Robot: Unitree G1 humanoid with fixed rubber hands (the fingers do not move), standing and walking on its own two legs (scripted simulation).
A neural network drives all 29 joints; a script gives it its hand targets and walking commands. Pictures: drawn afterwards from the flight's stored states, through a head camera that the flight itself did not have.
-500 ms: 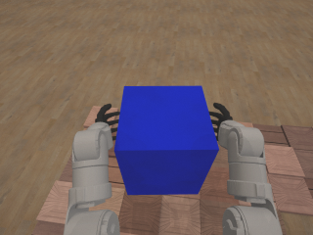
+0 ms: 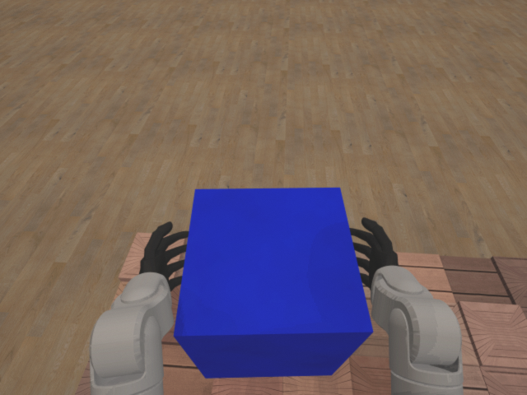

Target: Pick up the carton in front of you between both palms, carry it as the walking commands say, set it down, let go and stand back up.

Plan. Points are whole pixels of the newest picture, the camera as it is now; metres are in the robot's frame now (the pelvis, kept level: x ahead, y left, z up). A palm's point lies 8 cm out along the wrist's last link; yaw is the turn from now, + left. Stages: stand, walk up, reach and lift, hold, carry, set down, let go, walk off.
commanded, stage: carry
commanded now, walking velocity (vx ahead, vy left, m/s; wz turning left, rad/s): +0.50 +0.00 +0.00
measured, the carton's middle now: (268, 289) +0.27 -0.01 +0.01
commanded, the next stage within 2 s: none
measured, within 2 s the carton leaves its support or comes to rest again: neither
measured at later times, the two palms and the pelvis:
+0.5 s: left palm (206, 129) +0.60 +0.10 +0.09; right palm (343, 118) +0.63 -0.20 +0.08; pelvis +0.28 -0.08 -0.01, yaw +3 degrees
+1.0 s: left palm (199, 74) +0.94 +0.14 +0.04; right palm (302, 69) +0.92 -0.15 +0.05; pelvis +0.61 +0.00 -0.05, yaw +1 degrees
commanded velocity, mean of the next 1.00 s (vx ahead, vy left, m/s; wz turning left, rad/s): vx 0.50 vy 0.00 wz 0.00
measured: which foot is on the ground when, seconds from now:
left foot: down 0.00-0.28, up 0.30-0.84, down 0.86-1.00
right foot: up 0.00-0.26, down 0.28-0.86, up 0.88-1.00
